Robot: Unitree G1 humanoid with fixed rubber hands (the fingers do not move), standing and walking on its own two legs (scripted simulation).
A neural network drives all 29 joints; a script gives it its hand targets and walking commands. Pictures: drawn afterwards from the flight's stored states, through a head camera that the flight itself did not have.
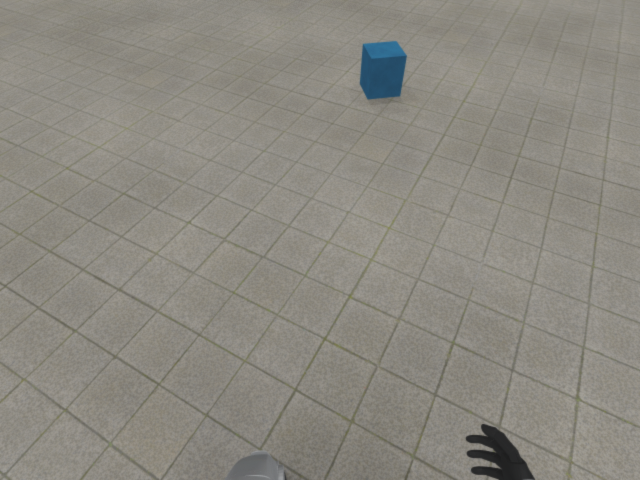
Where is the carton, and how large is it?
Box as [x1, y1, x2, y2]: [360, 41, 406, 98]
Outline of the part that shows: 396,41 363,44 360,84 367,98 399,95 406,55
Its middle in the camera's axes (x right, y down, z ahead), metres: +0.37 -1.07 +2.36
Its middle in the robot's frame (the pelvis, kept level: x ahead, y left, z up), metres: +2.41 -0.20 -0.65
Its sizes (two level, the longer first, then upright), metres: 0.210 0.200 0.250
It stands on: the floor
